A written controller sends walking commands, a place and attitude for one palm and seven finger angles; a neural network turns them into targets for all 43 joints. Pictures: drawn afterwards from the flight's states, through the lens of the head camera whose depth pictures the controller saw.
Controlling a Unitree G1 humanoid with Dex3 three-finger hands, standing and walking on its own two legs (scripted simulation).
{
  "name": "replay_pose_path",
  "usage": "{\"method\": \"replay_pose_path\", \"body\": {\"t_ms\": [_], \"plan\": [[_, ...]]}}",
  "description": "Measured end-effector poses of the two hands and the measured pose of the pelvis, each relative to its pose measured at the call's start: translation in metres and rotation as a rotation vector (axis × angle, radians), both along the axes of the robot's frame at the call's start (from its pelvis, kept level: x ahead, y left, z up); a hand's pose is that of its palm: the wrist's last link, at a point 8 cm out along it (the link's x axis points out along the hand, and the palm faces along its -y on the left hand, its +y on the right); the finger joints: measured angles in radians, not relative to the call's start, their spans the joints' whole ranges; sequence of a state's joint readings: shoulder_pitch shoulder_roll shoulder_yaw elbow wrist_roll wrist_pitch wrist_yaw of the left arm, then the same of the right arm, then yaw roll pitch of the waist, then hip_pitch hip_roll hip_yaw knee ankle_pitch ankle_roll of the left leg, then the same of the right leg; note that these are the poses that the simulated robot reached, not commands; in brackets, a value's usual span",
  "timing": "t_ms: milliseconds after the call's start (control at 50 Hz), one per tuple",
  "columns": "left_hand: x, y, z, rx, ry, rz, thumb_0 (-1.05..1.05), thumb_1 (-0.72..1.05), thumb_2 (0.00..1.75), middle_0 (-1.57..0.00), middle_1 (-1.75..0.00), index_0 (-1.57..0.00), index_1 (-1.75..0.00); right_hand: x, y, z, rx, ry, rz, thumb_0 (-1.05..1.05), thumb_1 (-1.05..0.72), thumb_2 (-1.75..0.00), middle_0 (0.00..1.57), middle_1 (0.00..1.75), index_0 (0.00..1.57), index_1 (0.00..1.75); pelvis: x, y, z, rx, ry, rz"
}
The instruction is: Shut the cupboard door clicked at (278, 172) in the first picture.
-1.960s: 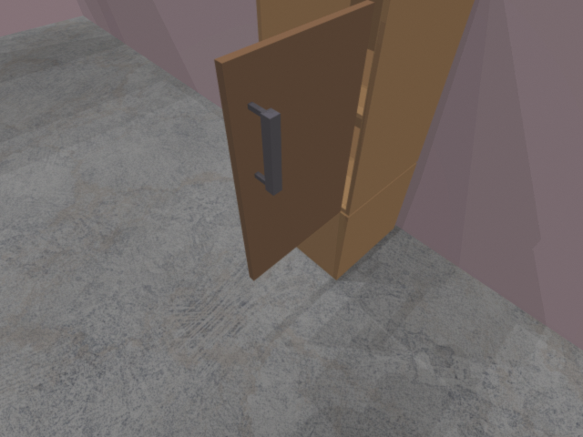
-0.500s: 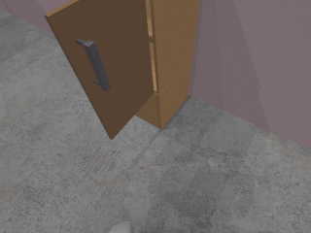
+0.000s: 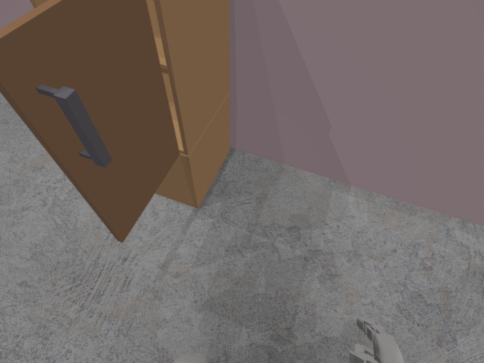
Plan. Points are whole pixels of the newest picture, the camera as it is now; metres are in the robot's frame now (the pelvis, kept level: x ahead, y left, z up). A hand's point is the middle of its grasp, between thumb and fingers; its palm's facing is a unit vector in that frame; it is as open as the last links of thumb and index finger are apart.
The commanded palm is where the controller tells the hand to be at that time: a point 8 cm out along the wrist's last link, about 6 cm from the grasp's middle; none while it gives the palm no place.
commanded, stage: walk around to get in front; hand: left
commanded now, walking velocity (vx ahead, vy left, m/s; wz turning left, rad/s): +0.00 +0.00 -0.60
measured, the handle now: (76, 128) +0.44 +0.35 +0.09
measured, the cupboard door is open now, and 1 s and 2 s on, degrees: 91 91 91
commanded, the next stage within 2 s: none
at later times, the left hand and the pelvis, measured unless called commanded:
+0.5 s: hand (182, 329) +0.18 +0.14 -0.16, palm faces -0.35 -0.89 -0.30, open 7.4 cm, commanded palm none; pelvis +0.00 -0.02 -0.01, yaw -20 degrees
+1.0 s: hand (222, 317) +0.21 +0.06 -0.17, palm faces -0.59 -0.77 -0.26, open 7.4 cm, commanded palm none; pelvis +0.01 -0.04 -0.01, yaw -38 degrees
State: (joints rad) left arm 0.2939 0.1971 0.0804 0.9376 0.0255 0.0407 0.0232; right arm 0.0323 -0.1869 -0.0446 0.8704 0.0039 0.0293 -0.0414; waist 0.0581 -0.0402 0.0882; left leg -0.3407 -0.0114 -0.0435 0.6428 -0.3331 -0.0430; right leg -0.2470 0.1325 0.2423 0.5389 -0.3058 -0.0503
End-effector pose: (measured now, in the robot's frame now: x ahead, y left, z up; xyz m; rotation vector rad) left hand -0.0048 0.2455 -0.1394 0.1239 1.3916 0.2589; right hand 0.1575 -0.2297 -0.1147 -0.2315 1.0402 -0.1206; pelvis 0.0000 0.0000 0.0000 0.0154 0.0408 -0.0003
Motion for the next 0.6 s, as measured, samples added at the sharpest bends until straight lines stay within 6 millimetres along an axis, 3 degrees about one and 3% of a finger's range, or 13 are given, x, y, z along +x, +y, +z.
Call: {"method": "replay_pose_path", "body": {"t_ms": [80,200,280,400,480,600], "plan": [[0.029,0.023,-0.011,0.002,-0.026,-0.070,0.00,0.90,0.90,-0.20,-0.30,-0.20,-0.30,-0.027,0.002,-0.003,-0.038,0.011,-0.032,0.01,-0.90,-0.90,0.20,0.30,0.20,0.30,0.000,0.011,-0.008,-0.015,-0.004,-0.054],[0.089,0.029,0.004,0.009,-0.102,-0.199,0.00,0.91,0.90,-0.20,-0.30,-0.20,-0.30,-0.097,-0.006,-0.004,-0.035,0.141,-0.137,0.01,-0.90,-0.90,0.21,0.30,0.21,0.30,-0.002,0.011,0.002,-0.036,-0.011,-0.138],[0.133,0.011,0.013,0.017,-0.144,-0.318,0.00,0.91,0.90,-0.20,-0.30,-0.19,-0.30,-0.148,-0.019,-0.013,-0.012,0.212,-0.250,0.01,-0.90,-0.90,0.21,0.30,0.21,0.30,-0.002,0.004,0.001,-0.041,-0.011,-0.203],[0.185,-0.035,0.014,0.050,-0.236,-0.475,0.00,0.91,0.90,-0.20,-0.30,-0.19,-0.30,-0.213,-0.048,-0.041,0.022,0.317,-0.402,0.01,-0.90,-0.90,0.21,0.30,0.21,0.30,-0.003,-0.017,-0.016,-0.023,-0.013,-0.282],[0.194,-0.059,0.017,0.040,-0.226,-0.529,0.00,0.90,0.90,-0.20,-0.30,-0.20,-0.30,-0.225,-0.057,-0.035,0.018,0.329,-0.470,0.01,-0.90,-0.90,0.20,0.30,0.20,0.30,-0.003,-0.020,-0.009,-0.014,-0.018,-0.330],[0.200,-0.081,0.009,-0.024,-0.199,-0.584,0.00,0.90,0.90,-0.20,-0.30,-0.20,-0.30,-0.213,-0.051,-0.020,0.015,0.242,-0.531,0.01,-0.91,-0.90,0.20,0.30,0.20,0.30,0.004,-0.018,-0.003,-0.007,-0.018,-0.399]]}}
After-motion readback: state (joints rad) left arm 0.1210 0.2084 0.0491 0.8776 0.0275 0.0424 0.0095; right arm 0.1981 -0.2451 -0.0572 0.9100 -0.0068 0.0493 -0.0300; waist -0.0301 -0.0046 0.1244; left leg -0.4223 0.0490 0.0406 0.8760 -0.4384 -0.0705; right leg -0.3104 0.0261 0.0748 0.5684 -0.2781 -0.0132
